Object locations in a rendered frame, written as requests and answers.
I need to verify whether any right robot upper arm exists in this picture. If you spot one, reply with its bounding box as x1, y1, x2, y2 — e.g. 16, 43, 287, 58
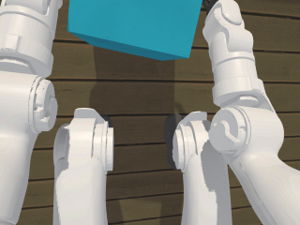
208, 105, 300, 225

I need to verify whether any robot right hand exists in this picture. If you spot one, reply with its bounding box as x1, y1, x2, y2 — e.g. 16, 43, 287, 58
202, 0, 218, 16

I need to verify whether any left robot upper arm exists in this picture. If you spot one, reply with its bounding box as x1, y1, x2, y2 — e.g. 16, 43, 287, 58
0, 70, 58, 225

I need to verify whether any right robot shin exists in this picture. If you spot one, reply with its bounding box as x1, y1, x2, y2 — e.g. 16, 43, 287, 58
172, 111, 207, 161

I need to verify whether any carton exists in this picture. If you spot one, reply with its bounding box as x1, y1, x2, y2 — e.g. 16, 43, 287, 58
67, 0, 203, 61

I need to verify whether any robot right forearm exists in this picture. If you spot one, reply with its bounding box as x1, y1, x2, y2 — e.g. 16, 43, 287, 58
202, 0, 276, 114

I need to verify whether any robot left foot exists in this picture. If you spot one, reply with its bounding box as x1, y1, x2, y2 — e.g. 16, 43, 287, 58
100, 114, 113, 128

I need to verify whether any robot left forearm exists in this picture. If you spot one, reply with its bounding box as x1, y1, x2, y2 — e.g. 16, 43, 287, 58
0, 0, 63, 78

